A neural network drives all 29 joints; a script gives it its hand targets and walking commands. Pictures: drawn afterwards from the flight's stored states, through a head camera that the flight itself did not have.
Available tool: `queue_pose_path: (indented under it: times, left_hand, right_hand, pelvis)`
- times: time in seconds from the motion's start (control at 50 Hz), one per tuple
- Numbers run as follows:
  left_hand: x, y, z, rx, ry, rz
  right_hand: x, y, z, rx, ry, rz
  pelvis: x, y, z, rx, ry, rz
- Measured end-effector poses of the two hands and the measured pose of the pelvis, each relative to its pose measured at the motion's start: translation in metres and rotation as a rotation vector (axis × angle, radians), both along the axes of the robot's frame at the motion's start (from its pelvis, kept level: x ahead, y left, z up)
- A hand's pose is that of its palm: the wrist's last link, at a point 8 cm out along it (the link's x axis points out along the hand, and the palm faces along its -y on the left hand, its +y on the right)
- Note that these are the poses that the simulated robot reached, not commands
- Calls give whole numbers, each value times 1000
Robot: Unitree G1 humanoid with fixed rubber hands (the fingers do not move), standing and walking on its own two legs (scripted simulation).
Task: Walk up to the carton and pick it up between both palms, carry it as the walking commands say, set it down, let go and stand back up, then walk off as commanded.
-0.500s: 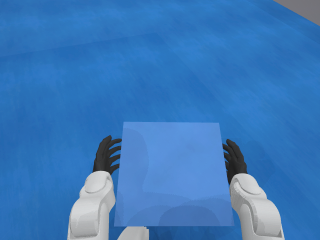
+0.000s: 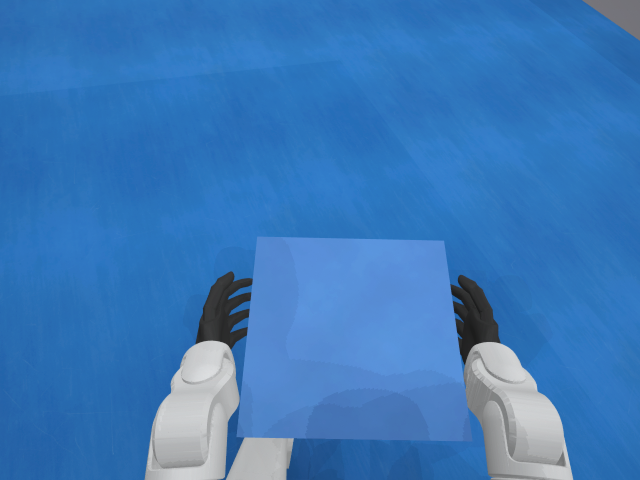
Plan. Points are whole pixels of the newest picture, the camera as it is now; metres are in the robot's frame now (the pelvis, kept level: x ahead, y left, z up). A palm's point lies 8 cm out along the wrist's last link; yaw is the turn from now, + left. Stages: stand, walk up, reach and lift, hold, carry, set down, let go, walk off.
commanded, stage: carry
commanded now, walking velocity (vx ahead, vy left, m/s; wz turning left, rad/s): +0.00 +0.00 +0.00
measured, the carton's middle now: (344, 351) +0.29 +0.00 -0.04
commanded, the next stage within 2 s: none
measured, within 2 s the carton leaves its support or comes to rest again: neither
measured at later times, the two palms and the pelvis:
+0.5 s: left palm (211, 41) +0.89 +0.29 +0.00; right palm (357, 36) +0.92 -0.01 +0.04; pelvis +0.62 +0.11 +0.01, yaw +3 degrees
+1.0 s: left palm out of the picture +1.56 +0.38 +0.03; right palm out of the picture +1.55 +0.08 +0.03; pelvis +1.25 +0.22 +0.00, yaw +0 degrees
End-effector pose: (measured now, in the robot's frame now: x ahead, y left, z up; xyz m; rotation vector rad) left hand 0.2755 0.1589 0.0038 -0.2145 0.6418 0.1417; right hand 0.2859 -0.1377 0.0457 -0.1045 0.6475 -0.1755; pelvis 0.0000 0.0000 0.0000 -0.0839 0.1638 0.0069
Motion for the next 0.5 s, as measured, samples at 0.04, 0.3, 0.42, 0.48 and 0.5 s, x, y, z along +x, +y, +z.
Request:
queue_pose_path:
  times: [0.04, 0.3, 0.42, 0.48, 0.5]
  left_hand:
    - [64, 12, 11, 36, -43, -37]
    - [403, 59, 53, 232, 17, -216]
    - [540, 105, 24, 105, -38, -36]
    - [596, 126, 1, 65, 8, 12]
    - [617, 130, -5, 53, 18, 20]
  right_hand:
    - [50, 10, 0, 36, -40, -37]
    - [342, 61, -11, 187, 42, -182]
    - [528, 102, -7, 58, -15, 1]
    - [612, 126, -2, -14, 10, 79]
    - [638, 132, -1, -32, 11, 91]
  pelvis:
    - [58, 19, -6, -3, -29, -32]
    - [374, 102, 33, -33, -12, -135]
    - [526, 105, 8, -3, -28, 27]
    - [596, 108, 10, 0, 1, 47]
    - [620, 110, 10, 10, 6, 43]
